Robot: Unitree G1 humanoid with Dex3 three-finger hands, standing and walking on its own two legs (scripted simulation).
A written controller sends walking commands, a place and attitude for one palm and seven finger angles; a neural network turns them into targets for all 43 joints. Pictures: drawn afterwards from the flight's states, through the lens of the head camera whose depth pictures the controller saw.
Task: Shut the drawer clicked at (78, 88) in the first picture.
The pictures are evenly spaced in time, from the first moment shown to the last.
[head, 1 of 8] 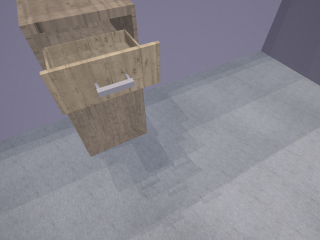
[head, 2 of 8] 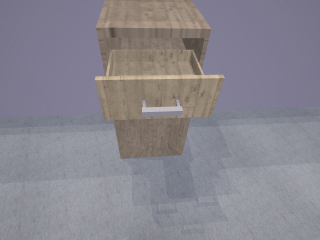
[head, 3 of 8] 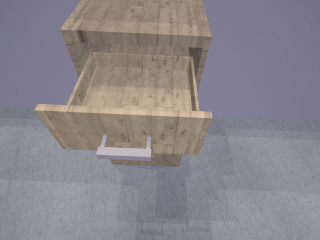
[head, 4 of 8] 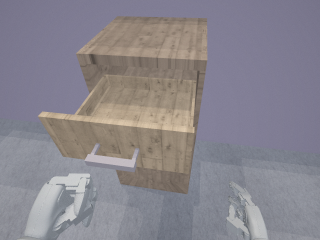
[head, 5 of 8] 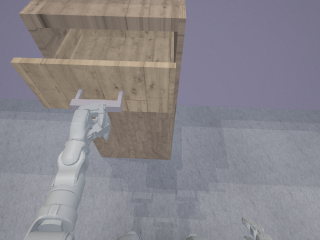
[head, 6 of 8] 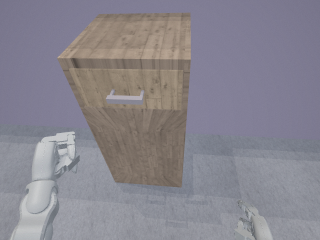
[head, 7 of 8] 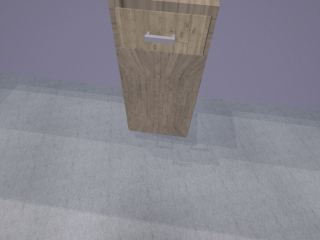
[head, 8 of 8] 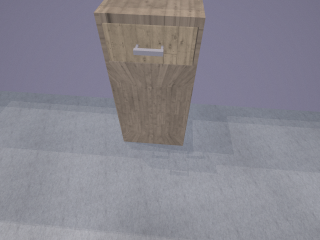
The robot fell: no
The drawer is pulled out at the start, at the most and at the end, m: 0.28 0.28 0.00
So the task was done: yes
